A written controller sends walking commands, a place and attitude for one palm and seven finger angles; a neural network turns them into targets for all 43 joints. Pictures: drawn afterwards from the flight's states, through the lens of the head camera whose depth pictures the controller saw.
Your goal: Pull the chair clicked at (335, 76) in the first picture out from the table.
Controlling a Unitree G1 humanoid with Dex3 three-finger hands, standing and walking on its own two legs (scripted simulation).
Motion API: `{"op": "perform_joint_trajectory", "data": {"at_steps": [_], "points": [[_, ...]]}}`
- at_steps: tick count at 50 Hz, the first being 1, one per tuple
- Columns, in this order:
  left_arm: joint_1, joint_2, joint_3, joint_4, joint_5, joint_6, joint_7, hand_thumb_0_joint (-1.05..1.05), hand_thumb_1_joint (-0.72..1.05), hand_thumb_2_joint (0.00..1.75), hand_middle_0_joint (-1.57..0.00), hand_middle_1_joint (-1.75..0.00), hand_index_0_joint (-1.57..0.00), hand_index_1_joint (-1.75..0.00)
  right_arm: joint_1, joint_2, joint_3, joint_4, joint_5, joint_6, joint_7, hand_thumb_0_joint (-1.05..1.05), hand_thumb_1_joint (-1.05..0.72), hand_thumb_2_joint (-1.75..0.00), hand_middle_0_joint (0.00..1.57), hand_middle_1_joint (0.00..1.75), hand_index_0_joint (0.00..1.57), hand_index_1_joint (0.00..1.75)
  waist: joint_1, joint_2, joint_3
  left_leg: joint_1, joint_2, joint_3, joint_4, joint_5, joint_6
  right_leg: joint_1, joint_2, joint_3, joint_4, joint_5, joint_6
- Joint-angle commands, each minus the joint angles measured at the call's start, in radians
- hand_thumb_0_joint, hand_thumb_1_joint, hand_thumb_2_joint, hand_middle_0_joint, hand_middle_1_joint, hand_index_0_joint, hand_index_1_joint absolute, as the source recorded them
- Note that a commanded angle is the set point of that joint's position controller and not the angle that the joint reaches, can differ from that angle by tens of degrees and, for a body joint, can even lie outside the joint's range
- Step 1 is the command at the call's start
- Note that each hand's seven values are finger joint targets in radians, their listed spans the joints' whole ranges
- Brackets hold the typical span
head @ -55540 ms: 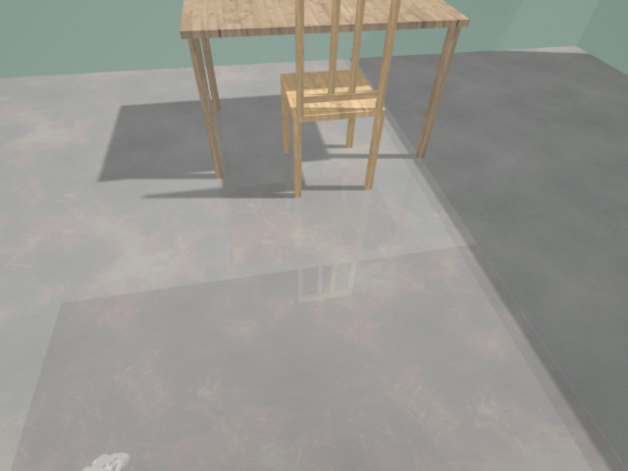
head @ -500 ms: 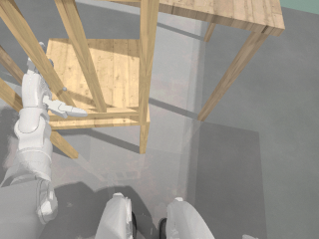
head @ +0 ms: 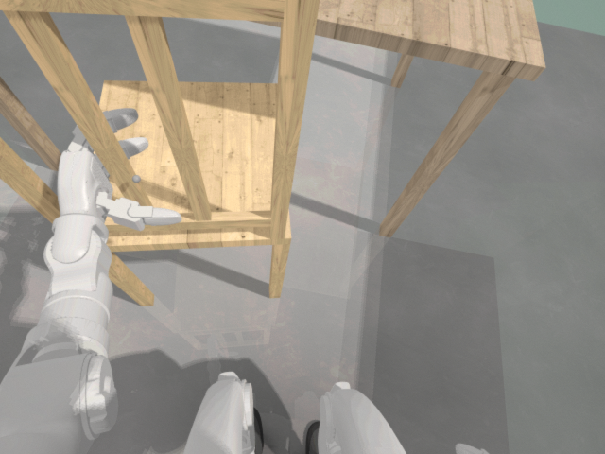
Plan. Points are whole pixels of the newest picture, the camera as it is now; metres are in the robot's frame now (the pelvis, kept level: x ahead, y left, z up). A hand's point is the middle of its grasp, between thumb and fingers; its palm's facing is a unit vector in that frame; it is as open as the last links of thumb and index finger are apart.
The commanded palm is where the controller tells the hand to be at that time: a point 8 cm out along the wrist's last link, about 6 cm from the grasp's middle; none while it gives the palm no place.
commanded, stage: hook a spindle and tug to test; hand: left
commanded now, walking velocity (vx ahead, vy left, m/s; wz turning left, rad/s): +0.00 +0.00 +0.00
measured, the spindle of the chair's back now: (108, 150) +0.48 +0.24 +0.06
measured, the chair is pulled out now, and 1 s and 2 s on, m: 0.12 0.13 0.21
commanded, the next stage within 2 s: step backward, pulling the chair out in 1.04 s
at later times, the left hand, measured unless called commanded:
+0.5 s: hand (136, 178) +0.46 +0.21 +0.03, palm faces +0.11 -0.99 -0.02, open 5.2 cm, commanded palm +0.43 +0.23 +0.02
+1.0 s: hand (139, 186) +0.44 +0.20 +0.03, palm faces +0.10 -0.99 -0.02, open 5.3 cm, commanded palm +0.40 +0.23 +0.02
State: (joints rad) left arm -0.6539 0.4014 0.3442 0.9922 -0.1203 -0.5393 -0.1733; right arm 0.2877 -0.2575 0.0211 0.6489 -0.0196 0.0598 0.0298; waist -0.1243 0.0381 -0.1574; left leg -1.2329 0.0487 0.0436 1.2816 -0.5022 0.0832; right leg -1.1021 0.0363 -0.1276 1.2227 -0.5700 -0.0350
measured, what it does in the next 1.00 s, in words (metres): stands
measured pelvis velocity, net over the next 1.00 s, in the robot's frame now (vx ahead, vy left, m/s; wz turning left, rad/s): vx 0.03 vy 0.00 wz -0.01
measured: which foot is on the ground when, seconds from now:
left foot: down 0.00-1.00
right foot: down 0.00-1.00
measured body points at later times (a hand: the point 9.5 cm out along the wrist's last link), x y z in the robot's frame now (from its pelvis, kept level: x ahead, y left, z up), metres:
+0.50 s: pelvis +0.00 +0.00 +0.00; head +0.14 +0.03 +0.43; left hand +0.44 +0.26 +0.03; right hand +0.05 -0.27 -0.12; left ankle +0.05 +0.07 -0.62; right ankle +0.00 -0.11 -0.62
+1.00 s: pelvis +0.03 +0.00 +0.02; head +0.16 +0.03 +0.44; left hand +0.43 +0.26 +0.03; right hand +0.10 -0.26 -0.10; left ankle +0.05 +0.07 -0.62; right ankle +0.00 -0.11 -0.62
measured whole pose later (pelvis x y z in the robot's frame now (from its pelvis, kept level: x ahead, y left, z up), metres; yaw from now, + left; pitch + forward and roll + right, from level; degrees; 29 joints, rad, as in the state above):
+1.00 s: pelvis +0.03 +0.00 +0.02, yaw -1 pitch +26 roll -4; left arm -0.41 0.34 0.30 0.71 -0.19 -0.47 -0.13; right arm 0.28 -0.25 0.00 0.60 0.00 0.06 0.05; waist -0.11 0.04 -0.17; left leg -1.14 0.05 0.07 1.21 -0.52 0.08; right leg -1.03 0.05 -0.09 1.15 -0.58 -0.03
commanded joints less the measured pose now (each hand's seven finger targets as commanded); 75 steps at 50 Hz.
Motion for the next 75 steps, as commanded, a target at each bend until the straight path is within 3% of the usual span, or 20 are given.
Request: {"op": "perform_joint_trajectory", "data": {"at_steps": [1, 5, 9, 17, 21, 32, 37, 49, 56, 57, 58, 59, 61, 62, 63, 65, 67, 70, 73, 75], "points": [[-0.352, 0.151, -0.011, -0.222, -0.010, -0.064, 0.003, 0.00, 0.00, 0.52, -0.48, -1.40, -0.48, -1.40, 0.130, -0.190, -0.068, -0.055, -0.003, -0.017, -0.004, 0.00, -0.90, -0.90, 0.20, 0.30, 0.20, 0.30, -0.020, 0.137, -0.484, 0.633, 0.007, -0.193, -0.149, 0.406, -0.074, -0.014, 0.018, 0.070, -0.150, 0.261, -0.004], [-0.392, 0.141, -0.023, -0.191, 0.002, -0.066, 0.017, 0.00, 0.23, 0.61, -0.50, -1.45, -0.50, -1.45, 0.128, -0.189, -0.067, -0.046, -0.003, -0.018, -0.008, 0.00, -0.90, -0.90, 0.20, 0.30, 0.20, 0.30, -0.034, 0.117, -0.438, 0.599, 0.005, -0.195, -0.153, 0.336, -0.070, -0.042, 0.015, 0.071, -0.151, 0.221, -0.002], [-0.421, 0.147, -0.029, -0.199, 0.015, -0.082, 0.019, 0.00, 0.45, 0.71, -0.50, -1.45, -0.50, -1.45, 0.133, -0.191, -0.070, -0.044, -0.007, -0.021, -0.008, 0.00, -0.90, -0.90, 0.20, 0.30, 0.20, 0.30, -0.030, 0.164, -0.475, 0.642, 0.009, -0.206, -0.150, 0.362, -0.076, -0.064, 0.014, 0.071, -0.139, 0.226, -0.007], [-0.414, 0.158, -0.023, -0.193, 0.005, -0.078, 0.001, 0.00, 0.90, 0.90, -0.50, -1.45, -0.50, -1.45, 0.133, -0.190, -0.069, -0.043, -0.005, -0.018, -0.010, 0.00, -0.90, -0.90, 0.20, 0.30, 0.20, 0.30, -0.026, 0.137, -0.490, 0.612, 0.001, -0.191, -0.142, 0.356, -0.067, -0.020, 0.015, 0.080, -0.150, 0.236, -0.007], [-0.386, 0.130, -0.040, -0.184, -0.005, -0.071, -0.006, 0.00, 0.90, 0.90, -0.50, -1.45, -0.50, -1.45, 0.129, -0.186, -0.067, -0.044, -0.001, -0.019, -0.010, 0.00, -0.90, -0.90, 0.20, 0.30, 0.20, 0.30, -0.031, 0.110, -0.472, 0.598, 0.000, -0.183, -0.143, 0.349, -0.061, -0.012, 0.015, 0.081, -0.159, 0.239, -0.005], [-0.187, 0.146, -0.010, -0.298, -0.031, -0.056, -0.019, 0.00, 0.90, 0.90, -0.50, -1.45, -0.50, -1.45, 0.117, -0.179, -0.072, -0.080, 0.007, -0.021, -0.002, 0.00, -0.90, -0.90, 0.20, 0.30, 0.20, 0.30, 0.018, 0.108, -0.522, 0.603, -0.004, -0.152, -0.151, 0.451, -0.062, 0.102, 0.017, 0.090, -0.160, 0.344, -0.005], [-0.109, 0.119, -0.028, -0.338, -0.036, -0.041, -0.014, 0.00, 0.90, 0.90, -0.50, -1.45, -0.50, -1.45, 0.107, -0.175, -0.072, -0.092, 0.013, -0.022, 0.004, 0.00, -0.90, -0.90, 0.20, 0.30, 0.20, 0.30, 0.020, 0.103, -0.473, 0.584, -0.004, -0.144, -0.161, 0.450, -0.062, 0.108, 0.018, 0.088, -0.164, 0.353, -0.002], [0.181, 0.059, -0.052, -0.545, -0.061, -0.022, 0.009, 0.00, 0.90, 0.90, -0.50, -1.45, -0.50, -1.45, 0.102, -0.165, -0.086, -0.134, 0.020, -0.038, 0.023, 0.00, -0.90, -0.90, 0.20, 0.30, 0.20, 0.30, 0.062, 0.125, -0.510, 0.704, 0.014, -0.152, -0.183, 0.714, -0.086, 0.155, 0.019, 0.077, -0.163, 0.475, 0.001], [0.193, 0.034, -0.061, -0.575, -0.058, -0.030, 0.036, 0.00, 0.90, 0.90, -0.50, -1.45, -0.50, -1.45, 0.096, -0.158, -0.087, -0.125, 0.014, -0.054, 0.022, 0.00, -0.90, -0.90, 0.20, 0.30, 0.20, 0.30, 0.050, 0.084, -0.467, 0.672, 0.013, -0.149, -0.176, 0.701, -0.088, 0.154, 0.019, 0.076, -0.155, 0.480, 0.005], [0.098, 0.004, -0.107, -0.613, -0.054, -0.036, 0.038, 0.00, 0.90, 0.90, -0.50, -1.45, -0.50, -1.45, 0.088, -0.155, -0.085, -0.123, 0.015, -0.057, 0.019, 0.00, -0.90, -0.90, 0.20, 0.30, 0.20, 0.30, 0.026, 0.100, -0.472, 0.676, 0.012, -0.149, -0.174, 0.671, -0.085, 0.141, 0.017, 0.079, -0.159, 0.468, 0.007], [-0.145, 0.349, 0.033, -0.711, 0.080, 0.090, 0.173, 0.00, 0.90, 0.90, -0.50, -1.45, -0.50, -1.45, 0.133, -0.161, -0.077, -0.180, 0.048, 0.011, -0.020, 0.00, -0.90, -0.90, 0.20, 0.30, 0.20, 0.30, 0.070, 0.227, -0.666, 1.025, 0.013, -0.123, -0.362, 0.601, -0.075, 0.455, -0.054, 0.137, -0.299, 0.517, -0.021], [-0.219, 0.293, -0.034, -0.814, 0.082, 0.145, 0.223, 0.00, 0.90, 0.90, -0.50, -1.45, -0.50, -1.45, 0.121, -0.141, -0.082, -0.193, 0.058, 0.016, -0.054, 0.00, -0.90, -0.90, 0.20, 0.30, 0.20, 0.30, 0.064, 0.291, -0.676, 1.105, 0.000, -0.127, -0.409, 0.665, -0.081, 0.486, -0.051, 0.140, -0.355, 0.634, -0.013], [-0.085, 0.195, -0.073, -0.712, 0.092, 0.225, 0.266, 0.00, 0.90, 0.90, -0.50, -1.45, -0.50, -1.45, 0.115, -0.140, -0.078, -0.184, 0.058, 0.015, -0.090, 0.00, -0.90, -0.90, 0.20, 0.30, 0.20, 0.30, 0.054, 0.275, -0.578, 1.094, 0.021, -0.163, -0.437, 0.808, -0.082, 0.446, -0.054, 0.139, -0.360, 0.657, 0.004], [-0.028, 0.133, -0.118, -0.622, 0.102, 0.268, 0.272, 0.00, 0.90, 0.90, -0.50, -1.45, -0.50, -1.45, 0.102, -0.138, -0.075, -0.172, 0.057, 0.027, -0.102, 0.00, -0.90, -0.90, 0.20, 0.30, 0.20, 0.30, 0.050, 0.256, -0.482, 1.070, 0.056, -0.221, -0.489, 0.858, -0.104, 0.400, -0.044, 0.108, -0.350, 0.523, 0.010], [0.000, 0.075, -0.156, -0.522, 0.101, 0.302, 0.280, 0.00, 0.90, 0.90, -0.50, -1.45, -0.50, -1.45, 0.098, -0.136, -0.069, -0.157, 0.059, 0.037, -0.112, 0.00, -0.90, -0.90, 0.20, 0.30, 0.20, 0.30, 0.046, 0.193, -0.400, 1.039, 0.069, -0.224, -0.504, 0.884, -0.073, 0.397, -0.039, 0.117, -0.376, 0.489, 0.019], [-0.014, 0.041, -0.189, -0.337, 0.101, 0.338, 0.288, 0.00, 0.90, 0.90, -0.50, -1.45, -0.50, -1.45, 0.106, -0.145, -0.060, -0.122, 0.058, 0.051, -0.126, 0.00, -0.90, -0.90, 0.20, 0.30, 0.20, 0.30, 0.044, 0.056, -0.310, 0.929, 0.092, -0.219, -0.541, 0.810, -0.034, 0.489, -0.053, 0.133, -0.436, 0.522, 0.034], [-0.079, 0.047, -0.197, -0.238, 0.098, 0.340, 0.292, 0.00, 0.90, 0.90, -0.50, -1.45, -0.50, -1.45, 0.097, -0.152, -0.058, -0.109, 0.064, 0.053, -0.133, 0.00, -0.90, -0.90, 0.20, 0.30, 0.20, 0.30, 0.046, 0.008, -0.282, 0.880, 0.103, -0.205, -0.580, 0.729, -0.028, 0.580, -0.074, 0.152, -0.482, 0.566, 0.039], [-0.136, 0.063, -0.194, -0.164, 0.103, 0.300, 0.293, 0.00, 0.90, 0.90, -0.50, -1.45, -0.50, -1.45, 0.106, -0.153, -0.061, -0.080, 0.062, 0.047, -0.140, 0.00, -0.90, -0.90, 0.20, 0.30, 0.20, 0.30, 0.052, 0.135, -0.292, 1.001, 0.116, -0.201, -0.612, 0.876, -0.033, 0.597, -0.090, 0.163, -0.510, 0.581, 0.034], [-0.133, 0.076, -0.190, -0.150, 0.109, 0.268, 0.287, 0.00, 0.90, 0.90, -0.50, -1.45, -0.50, -1.45, 0.105, -0.150, -0.069, -0.053, 0.052, 0.038, -0.130, 0.00, -0.90, -0.90, 0.20, 0.30, 0.20, 0.30, 0.059, 0.286, -0.297, 1.196, 0.147, -0.232, -0.626, 1.157, -0.032, 0.527, -0.084, 0.169, -0.528, 0.399, 0.030], [-0.106, 0.060, -0.193, -0.153, 0.104, 0.257, 0.282, 0.00, 0.90, 0.90, -0.50, -1.45, -0.50, -1.45, 0.090, -0.140, -0.069, -0.050, 0.048, 0.032, -0.119, 0.00, -0.90, -0.90, 0.20, 0.30, 0.20, 0.30, 0.061, 0.310, -0.296, 1.264, 0.163, -0.242, -0.640, 1.228, -0.044, 0.509, -0.077, 0.166, -0.539, 0.308, 0.027]]}}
